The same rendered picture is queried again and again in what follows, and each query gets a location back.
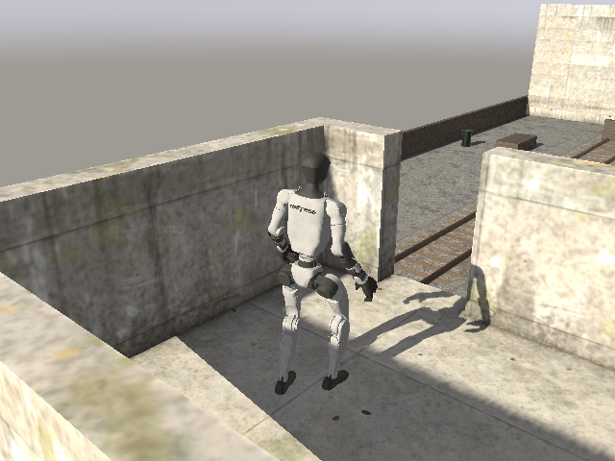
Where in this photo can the robot left forearm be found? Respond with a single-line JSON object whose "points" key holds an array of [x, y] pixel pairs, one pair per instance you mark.
{"points": [[280, 242]]}

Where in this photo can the right robot hand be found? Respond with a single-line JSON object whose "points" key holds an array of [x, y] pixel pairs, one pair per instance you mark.
{"points": [[368, 288]]}

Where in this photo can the right robot upper arm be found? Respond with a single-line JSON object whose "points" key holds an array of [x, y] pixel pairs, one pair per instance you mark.
{"points": [[337, 211]]}

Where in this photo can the robot right forearm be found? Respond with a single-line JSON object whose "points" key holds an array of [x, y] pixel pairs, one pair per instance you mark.
{"points": [[351, 265]]}

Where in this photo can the left robot upper arm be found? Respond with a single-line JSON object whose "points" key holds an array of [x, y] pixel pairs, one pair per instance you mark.
{"points": [[276, 228]]}

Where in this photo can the humanoid robot torso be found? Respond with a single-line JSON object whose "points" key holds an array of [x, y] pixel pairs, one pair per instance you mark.
{"points": [[309, 230]]}

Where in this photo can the left robot hand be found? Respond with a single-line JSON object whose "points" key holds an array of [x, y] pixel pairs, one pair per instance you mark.
{"points": [[289, 252]]}

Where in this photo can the robot right thigh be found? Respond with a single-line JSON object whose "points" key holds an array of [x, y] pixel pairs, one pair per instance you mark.
{"points": [[333, 289]]}

